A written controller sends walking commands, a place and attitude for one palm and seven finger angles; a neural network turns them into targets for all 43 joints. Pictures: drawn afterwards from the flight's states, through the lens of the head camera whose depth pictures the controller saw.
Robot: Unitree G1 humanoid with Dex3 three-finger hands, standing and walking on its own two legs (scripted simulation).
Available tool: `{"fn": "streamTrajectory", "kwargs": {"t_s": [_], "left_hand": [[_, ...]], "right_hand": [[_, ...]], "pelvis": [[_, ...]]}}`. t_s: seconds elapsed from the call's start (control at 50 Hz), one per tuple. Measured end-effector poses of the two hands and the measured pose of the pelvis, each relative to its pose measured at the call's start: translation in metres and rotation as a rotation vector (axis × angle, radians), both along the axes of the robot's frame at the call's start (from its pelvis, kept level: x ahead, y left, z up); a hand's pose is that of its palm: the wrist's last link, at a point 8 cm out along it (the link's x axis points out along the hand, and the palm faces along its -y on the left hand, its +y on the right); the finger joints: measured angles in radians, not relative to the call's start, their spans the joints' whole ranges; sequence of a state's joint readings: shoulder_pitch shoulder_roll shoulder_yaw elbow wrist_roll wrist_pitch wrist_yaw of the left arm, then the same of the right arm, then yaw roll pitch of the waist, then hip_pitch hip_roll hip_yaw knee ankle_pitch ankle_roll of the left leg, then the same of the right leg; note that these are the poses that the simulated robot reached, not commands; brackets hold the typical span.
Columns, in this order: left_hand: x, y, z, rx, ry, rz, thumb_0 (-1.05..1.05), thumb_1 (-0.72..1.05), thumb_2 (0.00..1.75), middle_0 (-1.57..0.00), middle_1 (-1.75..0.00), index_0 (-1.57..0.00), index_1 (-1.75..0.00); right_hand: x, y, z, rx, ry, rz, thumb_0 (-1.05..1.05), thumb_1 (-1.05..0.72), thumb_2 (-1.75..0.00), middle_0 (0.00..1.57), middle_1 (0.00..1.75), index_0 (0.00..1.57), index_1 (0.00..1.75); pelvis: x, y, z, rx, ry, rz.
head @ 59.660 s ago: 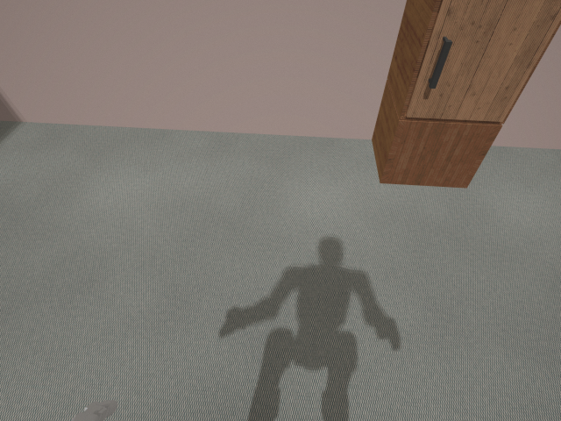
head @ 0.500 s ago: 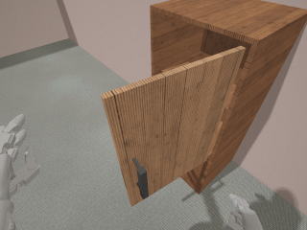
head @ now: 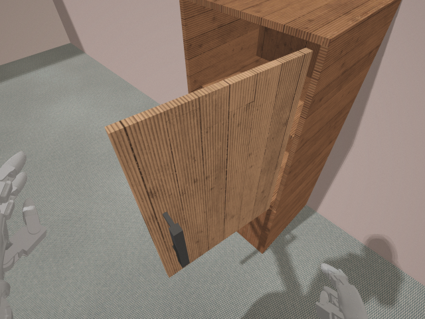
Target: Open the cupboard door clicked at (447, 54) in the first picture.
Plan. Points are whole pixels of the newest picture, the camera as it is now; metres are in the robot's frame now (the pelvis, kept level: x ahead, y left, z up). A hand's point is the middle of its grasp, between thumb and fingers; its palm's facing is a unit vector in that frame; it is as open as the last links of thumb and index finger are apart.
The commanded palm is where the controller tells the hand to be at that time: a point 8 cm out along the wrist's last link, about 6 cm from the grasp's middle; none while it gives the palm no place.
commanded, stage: step back with the hand held close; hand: left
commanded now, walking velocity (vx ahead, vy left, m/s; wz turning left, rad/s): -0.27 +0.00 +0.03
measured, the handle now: (176, 240) +0.31 +0.12 -0.10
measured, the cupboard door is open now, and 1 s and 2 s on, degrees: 80 80 80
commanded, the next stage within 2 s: stop stepping back and stand still in 0.86 s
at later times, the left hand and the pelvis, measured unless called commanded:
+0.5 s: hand out of the picture +0.12 +0.30 +0.14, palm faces +0.44 -0.76 -0.48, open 7.4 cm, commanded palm +0.06 +0.33 +0.17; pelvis -0.07 +0.03 -0.01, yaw +2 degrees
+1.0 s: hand out of the picture +0.01 +0.24 +0.17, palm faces +0.26 -0.80 -0.54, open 7.4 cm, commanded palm -0.04 +0.28 +0.17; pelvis -0.19 -0.01 -0.01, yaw -3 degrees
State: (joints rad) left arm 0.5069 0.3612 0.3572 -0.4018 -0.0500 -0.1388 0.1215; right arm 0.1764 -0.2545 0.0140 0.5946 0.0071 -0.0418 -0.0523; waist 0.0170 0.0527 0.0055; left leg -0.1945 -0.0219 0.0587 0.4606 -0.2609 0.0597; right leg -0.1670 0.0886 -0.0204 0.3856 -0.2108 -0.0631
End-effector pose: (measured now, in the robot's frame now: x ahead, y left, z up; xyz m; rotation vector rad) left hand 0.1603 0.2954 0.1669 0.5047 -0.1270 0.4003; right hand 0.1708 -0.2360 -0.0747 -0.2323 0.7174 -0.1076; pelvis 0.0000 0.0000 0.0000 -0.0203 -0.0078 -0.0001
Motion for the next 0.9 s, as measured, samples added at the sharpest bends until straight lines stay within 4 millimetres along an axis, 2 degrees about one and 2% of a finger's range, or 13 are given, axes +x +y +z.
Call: {"fn": "streamTrajectory", "kwargs": {"t_s": [0.12, 0.2, 0.26, 0.46, 0.64, 0.72, 0.8, 0.84, 0.9], "left_hand": [[0.002, -0.005, 0.007, 0.058, 0.003, -0.084, 0.02, 0.89, 0.9, -0.22, -0.3, -0.21, -0.31], [-0.007, 0.001, 0.015, 0.093, -0.029, -0.095, 0.01, 0.89, 0.9, -0.22, -0.3, -0.21, -0.31], [-0.018, 0.006, 0.014, 0.09, -0.037, -0.086, 0.01, 0.89, 0.9, -0.22, -0.3, -0.21, -0.31], [-0.072, 0.03, -0.006, 0.05, -0.03, -0.013, 0.01, 0.89, 0.9, -0.22, -0.3, -0.21, -0.31], [-0.105, 0.05, 0.01, 0.068, -0.114, 0.099, 0.01, 0.89, 0.9, -0.21, -0.3, -0.21, -0.31], [-0.105, 0.042, 0.002, 0.006, -0.091, 0.061, 0.01, 0.89, 0.9, -0.21, -0.3, -0.2, -0.3], [-0.105, 0.017, -0.001, 0.007, -0.081, -0.074, 0.02, 0.89, 0.9, -0.21, -0.3, -0.2, -0.3], [-0.111, 0.002, 0.002, 0.038, -0.087, -0.153, 0.02, 0.89, 0.9, -0.21, -0.3, -0.2, -0.3], [-0.132, -0.017, 0.01, 0.088, -0.086, -0.245, 0.02, 0.89, 0.9, -0.21, -0.3, -0.21, -0.31]], "right_hand": [[-0.019, -0.015, 0.003, -0.032, 0.028, -0.08, 0.01, -0.9, -0.9, 0.2, 0.3, 0.2, 0.3], [-0.033, -0.016, 0.007, -0.039, 0.023, -0.109, 0.01, -0.9, -0.9, 0.2, 0.3, 0.2, 0.3], [-0.043, -0.013, 0.008, -0.04, 0.015, -0.114, 0.01, -0.9, -0.9, 0.2, 0.3, 0.2, 0.3], [-0.085, 0.014, 0.002, -0.091, 0.054, -0.052, 0.01, -0.9, -0.9, 0.2, 0.3, 0.2, 0.3], [-0.106, 0.047, -0.006, -0.061, 0.08, 0.021, 0.01, -0.9, -0.9, 0.21, 0.3, 0.2, 0.3], [-0.11, 0.054, -0.004, -0.026, 0.065, 0.041, 0.01, -0.9, -0.9, 0.21, 0.3, 0.2, 0.3], [-0.118, 0.048, -0.002, -0.007, 0.029, 0.055, 0.01, -0.9, -0.9, 0.21, 0.3, 0.2, 0.3], [-0.127, 0.04, 0.0, -0.005, 0.001, 0.055, 0.01, -0.9, -0.9, 0.21, 0.3, 0.21, 0.3], [-0.146, 0.023, 0.002, -0.009, -0.024, 0.038, 0.01, -0.9, -0.9, 0.21, 0.3, 0.21, 0.3]], "pelvis": [[-0.008, 0.002, -0.001, 0.009, 0.012, -0.015], [-0.019, 0.004, -0.003, 0.009, 0.011, -0.02], [-0.029, 0.007, -0.004, 0.003, 0.01, -0.019], [-0.063, 0.025, -0.007, -0.025, 0.007, 0.016], [-0.08, 0.03, -0.004, -0.026, 0.064, 0.043], [-0.098, 0.025, -0.001, -0.02, 0.097, 0.007], [-0.131, 0.016, -0.005, -0.01, 0.102, -0.023], [-0.151, 0.01, -0.009, 0.0, 0.1, -0.036], [-0.179, 0.002, -0.013, -0.026, 0.088, -0.028]]}}
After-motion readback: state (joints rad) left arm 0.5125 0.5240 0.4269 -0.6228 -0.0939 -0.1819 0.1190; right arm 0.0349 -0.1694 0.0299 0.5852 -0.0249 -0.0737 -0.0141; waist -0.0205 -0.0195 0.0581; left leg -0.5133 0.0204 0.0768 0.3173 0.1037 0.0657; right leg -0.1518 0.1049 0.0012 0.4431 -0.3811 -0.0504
